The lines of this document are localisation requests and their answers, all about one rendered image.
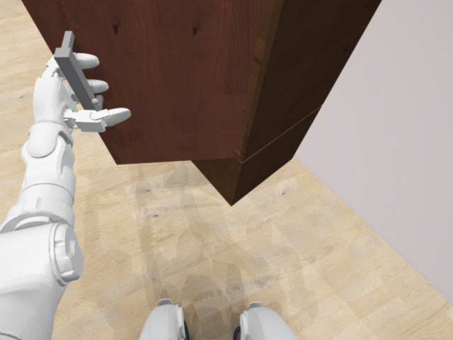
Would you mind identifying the robot left thigh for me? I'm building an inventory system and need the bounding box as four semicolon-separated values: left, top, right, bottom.
139;304;185;340

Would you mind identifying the robot left upper arm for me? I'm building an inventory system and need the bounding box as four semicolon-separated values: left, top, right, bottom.
0;222;84;340

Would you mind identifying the cupboard door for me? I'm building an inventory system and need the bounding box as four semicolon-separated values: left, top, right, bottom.
21;0;264;165

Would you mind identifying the robot right thigh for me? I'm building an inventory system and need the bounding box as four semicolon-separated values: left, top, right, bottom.
240;307;298;340

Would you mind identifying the left robot hand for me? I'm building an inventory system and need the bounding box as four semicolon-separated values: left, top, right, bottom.
33;52;131;135

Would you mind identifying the left robot forearm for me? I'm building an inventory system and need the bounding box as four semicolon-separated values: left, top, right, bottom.
0;123;76;234

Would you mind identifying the robot thigh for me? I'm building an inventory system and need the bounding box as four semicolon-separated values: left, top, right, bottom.
139;304;185;340
240;307;298;340

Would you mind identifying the handle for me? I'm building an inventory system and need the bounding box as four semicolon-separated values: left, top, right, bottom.
54;31;103;112

